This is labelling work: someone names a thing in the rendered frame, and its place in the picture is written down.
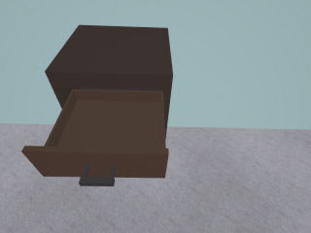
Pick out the handle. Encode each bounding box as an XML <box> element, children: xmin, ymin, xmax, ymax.
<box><xmin>79</xmin><ymin>165</ymin><xmax>116</xmax><ymax>186</ymax></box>

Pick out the cabinet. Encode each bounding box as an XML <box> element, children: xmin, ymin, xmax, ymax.
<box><xmin>45</xmin><ymin>24</ymin><xmax>173</xmax><ymax>140</ymax></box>

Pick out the drawer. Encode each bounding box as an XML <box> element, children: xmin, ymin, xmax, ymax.
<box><xmin>21</xmin><ymin>89</ymin><xmax>169</xmax><ymax>179</ymax></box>

